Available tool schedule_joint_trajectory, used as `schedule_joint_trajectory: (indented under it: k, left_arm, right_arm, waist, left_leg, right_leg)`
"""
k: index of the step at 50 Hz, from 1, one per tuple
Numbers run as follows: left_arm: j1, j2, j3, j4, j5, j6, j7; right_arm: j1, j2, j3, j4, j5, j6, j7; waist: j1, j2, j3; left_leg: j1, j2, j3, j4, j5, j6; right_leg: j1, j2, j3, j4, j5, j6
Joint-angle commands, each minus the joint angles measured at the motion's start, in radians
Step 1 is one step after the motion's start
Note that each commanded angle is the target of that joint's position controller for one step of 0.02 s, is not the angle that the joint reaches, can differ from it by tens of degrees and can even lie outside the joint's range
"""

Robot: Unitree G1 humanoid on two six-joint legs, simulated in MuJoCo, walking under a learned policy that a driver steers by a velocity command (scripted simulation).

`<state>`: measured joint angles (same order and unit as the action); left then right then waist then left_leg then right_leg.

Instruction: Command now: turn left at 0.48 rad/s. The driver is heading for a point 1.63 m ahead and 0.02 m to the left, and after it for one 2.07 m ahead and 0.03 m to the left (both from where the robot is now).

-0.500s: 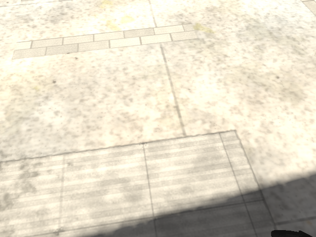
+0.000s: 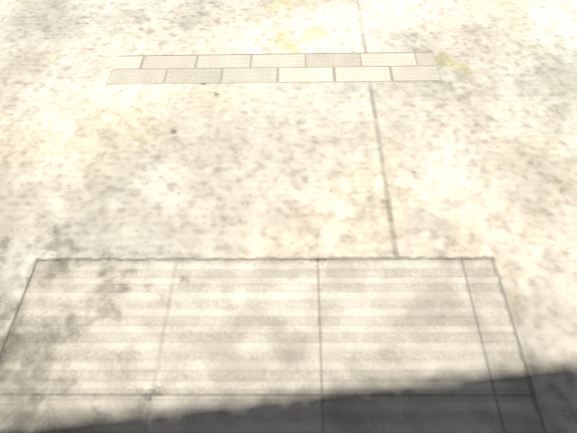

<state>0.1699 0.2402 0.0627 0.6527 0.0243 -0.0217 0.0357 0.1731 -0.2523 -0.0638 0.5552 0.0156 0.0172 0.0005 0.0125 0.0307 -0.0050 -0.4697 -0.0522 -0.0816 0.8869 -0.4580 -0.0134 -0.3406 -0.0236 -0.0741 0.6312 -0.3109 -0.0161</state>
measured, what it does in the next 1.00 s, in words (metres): steps on the spot: left foot, then right foot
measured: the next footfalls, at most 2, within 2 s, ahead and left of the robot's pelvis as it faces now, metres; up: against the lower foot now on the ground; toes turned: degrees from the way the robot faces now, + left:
left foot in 0.24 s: +0.03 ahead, +0.15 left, +0.00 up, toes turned +14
right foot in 0.74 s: +0.03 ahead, -0.09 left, +0.00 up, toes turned -1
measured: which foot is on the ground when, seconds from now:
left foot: up 0.00-0.22, down 0.24-0.76, up 0.78-1.00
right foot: down 0.00-0.24, up 0.26-0.72, down 0.74-1.00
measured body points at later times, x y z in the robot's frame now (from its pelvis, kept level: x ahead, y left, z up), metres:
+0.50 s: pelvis -0.01 +0.05 +0.01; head -0.01 +0.08 +0.46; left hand +0.05 +0.33 -0.11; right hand +0.21 -0.12 -0.07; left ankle -0.01 +0.14 -0.72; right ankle +0.01 -0.11 -0.66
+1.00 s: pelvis -0.01 +0.02 +0.01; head +0.01 -0.01 +0.46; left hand +0.18 +0.26 -0.05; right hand +0.16 -0.27 -0.08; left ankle +0.00 +0.17 -0.64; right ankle -0.01 -0.08 -0.72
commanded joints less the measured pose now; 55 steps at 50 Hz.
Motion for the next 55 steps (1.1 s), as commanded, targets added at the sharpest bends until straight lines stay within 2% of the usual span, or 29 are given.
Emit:
schedule_joint_trajectory:
  k: [1, 3, 4, 7, 10, 11, 12, 13, 14, 15, 16, 18, 20, 21, 25, 28, 30, 32, 34, 36, 37, 38, 39, 40, 42, 44, 47, 50, 55]
  left_arm:
    - [0.007, 0.134, 0.030, -0.090, 0.005, -0.022, 0.027]
    - [-0.072, 0.138, 0.021, -0.099, -0.016, -0.026, 0.031]
    - [-0.085, 0.135, 0.020, -0.098, -0.002, -0.028, 0.029]
    - [-0.037, 0.169, 0.033, -0.068, -0.004, -0.014, 0.014]
    - [-0.003, 0.200, 0.044, -0.042, -0.026, -0.008, -0.004]
    - [0.012, 0.181, 0.039, -0.029, -0.033, -0.008, -0.008]
    - [0.050, 0.144, 0.031, -0.003, -0.031, -0.010, -0.013]
    - [0.047, 0.077, 0.014, -0.032, -0.007, -0.019, -0.016]
    - [-0.088, 0.080, 0.003, -0.102, -0.001, -0.027, 0.003]
    - [-0.130, 0.111, 0.014, -0.092, -0.023, -0.023, 0.007]
    - [-0.103, 0.093, 0.007, -0.074, -0.030, -0.018, 0.004]
    - [-0.028, 0.087, 0.008, -0.028, -0.010, -0.001, 0.006]
    - [0.064, 0.070, 0.006, 0.021, -0.022, 0.014, -0.007]
    - [0.079, 0.064, 0.003, 0.031, -0.027, 0.017, -0.010]
    - [0.006, 0.047, -0.019, 0.006, -0.021, 0.011, -0.005]
    - [0.002, 0.090, -0.009, -0.022, -0.031, 0.014, -0.002]
    - [-0.011, 0.089, -0.010, -0.045, -0.040, 0.018, -0.006]
    - [0.001, 0.068, -0.015, -0.061, -0.036, 0.020, -0.016]
    - [0.037, 0.062, -0.015, -0.064, -0.047, 0.024, -0.035]
    - [0.093, 0.063, -0.010, -0.057, -0.036, 0.023, -0.046]
    - [0.104, 0.105, 0.002, -0.064, -0.025, 0.021, -0.043]
    - [0.135, 0.222, 0.033, -0.088, -0.015, 0.017, -0.030]
    - [0.170, 0.233, 0.036, -0.102, -0.014, 0.014, -0.031]
    - [0.185, 0.201, 0.028, -0.113, -0.008, 0.004, -0.032]
    - [0.072, 0.198, 0.027, -0.150, -0.023, 0.001, -0.025]
    - [-0.021, 0.175, 0.011, -0.183, -0.034, 0.006, -0.023]
    - [0.001, 0.161, 0.003, -0.188, -0.027, 0.012, -0.019]
    - [0.024, 0.172, 0.013, -0.191, -0.028, 0.022, -0.014]
    - [-0.004, 0.185, 0.024, -0.198, -0.035, 0.036, -0.024]
  right_arm:
    - [-0.039, -0.088, -0.030, -0.078, 0.007, -0.006, 0.010]
    - [-0.024, -0.068, -0.022, -0.052, 0.022, 0.019, 0.004]
    - [-0.038, -0.061, -0.013, -0.046, 0.022, 0.033, 0.008]
    - [-0.115, -0.035, 0.003, -0.067, 0.022, 0.032, 0.029]
    - [-0.049, -0.063, -0.005, -0.042, 0.020, 0.029, 0.044]
    - [-0.014, -0.087, -0.017, -0.029, 0.019, 0.030, 0.040]
    - [0.042, -0.133, -0.035, -0.017, 0.012, 0.028, 0.028]
    - [0.113, -0.268, -0.070, -0.028, -0.006, 0.023, 0.004]
    - [0.115, -0.285, -0.065, -0.052, -0.025, 0.005, 0.002]
    - [0.092, -0.206, -0.039, -0.061, -0.026, -0.012, 0.001]
    - [0.033, -0.163, -0.020, -0.061, -0.025, -0.023, -0.005]
    - [-0.059, -0.076, 0.016, -0.063, -0.010, -0.032, -0.008]
    - [-0.056, 0.000, 0.052, -0.024, -0.032, -0.040, -0.002]
    - [-0.049, 0.013, 0.058, -0.008, -0.042, -0.045, -0.001]
    - [-0.062, -0.023, 0.046, 0.029, -0.053, -0.044, -0.012]
    - [-0.022, -0.088, 0.015, 0.052, -0.031, -0.019, -0.019]
    - [-0.003, -0.107, 0.001, 0.062, -0.014, -0.015, -0.025]
    - [-0.016, -0.119, -0.010, 0.065, -0.010, -0.015, -0.031]
    - [-0.061, -0.129, -0.019, 0.048, -0.008, -0.016, -0.042]
    - [-0.074, -0.119, -0.020, 0.051, 0.002, -0.013, -0.037]
    - [-0.045, -0.099, -0.019, 0.070, 0.012, -0.014, -0.036]
    - [-0.053, -0.049, -0.008, 0.045, -0.012, -0.025, -0.034]
    - [-0.176, -0.050, -0.001, 0.002, -0.022, -0.032, -0.037]
    - [-0.191, -0.057, -0.006, 0.005, -0.012, -0.034, -0.028]
    - [-0.141, -0.054, -0.008, 0.025, -0.011, -0.025, -0.014]
    - [-0.121, -0.075, -0.015, 0.023, -0.027, -0.020, -0.017]
    - [-0.091, -0.071, -0.012, 0.015, -0.022, -0.019, -0.031]
    - [-0.123, -0.051, 0.001, -0.012, -0.022, -0.020, -0.042]
    - [-0.090, -0.048, 0.004, -0.014, -0.010, -0.032, -0.039]
  waist:
    - [0.018, -0.120, -0.084]
    - [-0.006, -0.103, -0.027]
    - [0.001, -0.134, -0.007]
    - [0.051, -0.175, -0.018]
    - [0.026, -0.160, -0.063]
    - [0.014, -0.142, -0.068]
    - [-0.003, -0.076, -0.071]
    - [-0.003, 0.211, -0.091]
    - [-0.066, 0.296, -0.123]
    - [-0.078, 0.146, -0.127]
    - [-0.040, 0.118, -0.117]
    - [0.005, 0.071, -0.106]
    - [0.032, 0.097, -0.107]
    - [0.028, 0.096, -0.093]
    - [-0.021, 0.093, -0.021]
    - [-0.048, 0.092, 0.023]
    - [-0.060, 0.071, 0.038]
    - [-0.049, 0.060, 0.005]
    - [-0.019, 0.055, -0.046]
    - [0.017, 0.043, -0.074]
    - [0.017, -0.012, -0.075]
    - [-0.004, -0.249, -0.104]
    - [0.070, -0.353, -0.085]
    - [0.082, -0.256, -0.110]
    - [0.017, -0.137, -0.089]
    - [-0.021, -0.113, -0.084]
    - [-0.022, -0.138, -0.111]
    - [-0.001, -0.169, -0.100]
    - [0.013, -0.237, -0.104]
  left_leg:
    - [-0.235, 0.084, 0.000, 0.446, -0.140, -0.043]
    - [-0.201, 0.120, 0.023, 0.396, 0.005, -0.044]
    - [-0.148, 0.122, 0.055, 0.308, 0.065, -0.046]
    - [-0.025, 0.118, 0.147, 0.021, 0.050, -0.029]
    - [0.116, 0.083, 0.210, -0.211, 0.127, 0.003]
    - [0.186, 0.059, 0.210, -0.281, 0.189, 0.026]
    - [0.290, 0.068, 0.142, -0.365, 0.316, 0.066]
    - [0.464, 0.311, -0.217, -0.442, 0.698, 0.161]
    - [0.406, 0.466, -0.483, -0.540, 0.617, 0.357]
    - [0.382, 0.444, -0.411, -0.554, 0.558, 0.357]
    - [0.358, 0.404, -0.322, -0.546, 0.471, 0.308]
    - [0.322, 0.323, -0.194, -0.543, 0.365, 0.230]
    - [0.252, 0.274, -0.088, -0.583, 0.308, 0.210]
    - [0.239, 0.266, -0.055, -0.601, 0.277, 0.207]
    - [0.256, 0.264, 0.002, -0.610, 0.283, 0.204]
    - [0.307, 0.333, -0.061, -0.580, 0.304, 0.257]
    - [0.338, 0.382, -0.096, -0.564, 0.385, 0.286]
    - [0.361, 0.406, -0.088, -0.537, 0.507, 0.298]
    - [0.357, 0.405, -0.036, -0.496, 0.644, 0.285]
    - [0.320, 0.341, 0.074, -0.398, 0.653, 0.211]
    - [0.264, 0.286, 0.132, -0.315, 0.540, 0.141]
    - [0.058, 0.165, 0.255, -0.078, 0.271, 0.033]
    - [-0.173, 0.026, 0.198, 0.119, -0.145, -0.036]
    - [-0.230, 0.048, 0.087, 0.271, -0.201, -0.050]
    - [-0.233, 0.073, 0.031, 0.337, -0.086, -0.055]
    - [-0.182, 0.062, 0.042, 0.364, 0.029, -0.069]
    - [-0.163, 0.043, 0.045, 0.338, 0.097, -0.082]
    - [-0.158, 0.042, 0.041, 0.172, 0.087, -0.078]
    - [0.011, 0.024, 0.071, -0.073, 0.021, -0.058]
  right_leg:
    - [0.204, -0.407, 0.396, -0.264, 0.366, -0.269]
    - [0.119, -0.312, 0.225, -0.297, 0.243, -0.203]
    - [0.076, -0.261, 0.139, -0.300, 0.200, -0.179]
    - [0.097, -0.237, 0.052, -0.279, 0.161, -0.178]
    - [0.115, -0.287, 0.051, -0.207, 0.199, -0.168]
    - [0.085, -0.276, 0.027, -0.160, 0.178, -0.132]
    - [0.013, -0.239, -0.027, -0.060, 0.104, -0.070]
    - [-0.223, -0.118, -0.131, 0.262, -0.197, 0.037]
    - [-0.377, 0.000, 0.007, 0.495, -0.387, 0.081]
    - [-0.380, -0.036, 0.091, 0.630, -0.337, 0.084]
    - [-0.386, -0.052, 0.112, 0.658, -0.266, 0.078]
    - [-0.326, -0.080, 0.131, 0.625, -0.144, 0.093]
    - [-0.194, -0.072, 0.119, 0.592, -0.039, 0.103]
    - [-0.156, -0.073, 0.120, 0.551, -0.012, 0.106]
    - [-0.050, -0.084, 0.105, 0.230, -0.030, 0.096]
    - [-0.103, -0.071, 0.075, 0.197, -0.140, 0.090]
    - [-0.161, -0.078, 0.079, 0.200, -0.183, 0.078]
    - [-0.155, -0.080, 0.076, 0.196, -0.204, 0.062]
    - [-0.091, -0.067, 0.051, 0.142, -0.140, 0.043]
    - [0.023, -0.032, 0.010, -0.050, 0.060, 0.000]
    - [0.092, -0.040, 0.077, -0.138, 0.239, -0.034]
    - [0.246, -0.221, 0.351, -0.171, 0.585, -0.123]
    - [0.305, -0.344, 0.573, -0.240, 0.653, -0.290]
    - [0.325, -0.342, 0.555, -0.248, 0.597, -0.319]
    - [0.254, -0.258, 0.448, -0.234, 0.475, -0.243]
    - [0.161, -0.206, 0.383, -0.227, 0.500, -0.214]
    - [0.154, -0.177, 0.375, -0.212, 0.496, -0.221]
    - [0.171, -0.170, 0.420, -0.200, 0.421, -0.214]
    - [0.114, -0.162, 0.476, -0.176, 0.383, -0.207]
